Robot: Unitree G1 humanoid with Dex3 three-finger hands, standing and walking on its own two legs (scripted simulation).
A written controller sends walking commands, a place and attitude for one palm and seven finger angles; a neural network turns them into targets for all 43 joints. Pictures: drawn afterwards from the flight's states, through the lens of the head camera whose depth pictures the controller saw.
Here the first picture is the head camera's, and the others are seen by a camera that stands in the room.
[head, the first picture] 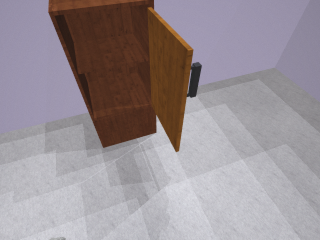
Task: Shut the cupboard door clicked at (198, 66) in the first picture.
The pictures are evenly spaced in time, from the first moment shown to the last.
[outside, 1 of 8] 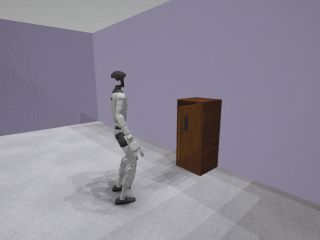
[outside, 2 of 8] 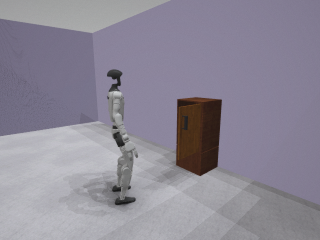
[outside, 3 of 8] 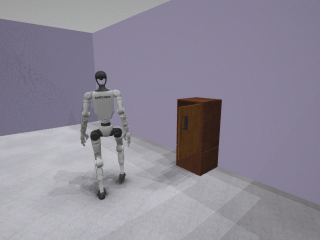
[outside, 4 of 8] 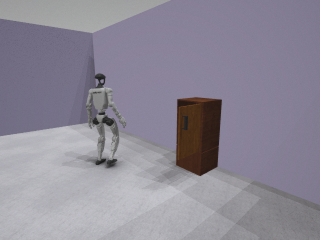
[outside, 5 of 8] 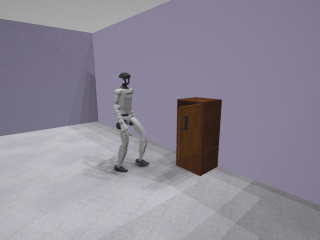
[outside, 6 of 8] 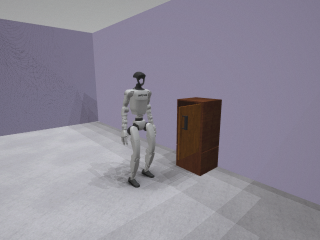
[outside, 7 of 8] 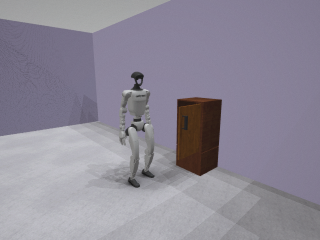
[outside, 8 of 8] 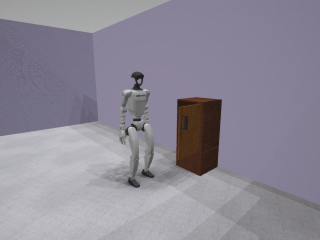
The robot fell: no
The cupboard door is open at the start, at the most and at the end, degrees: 92 92 92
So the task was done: no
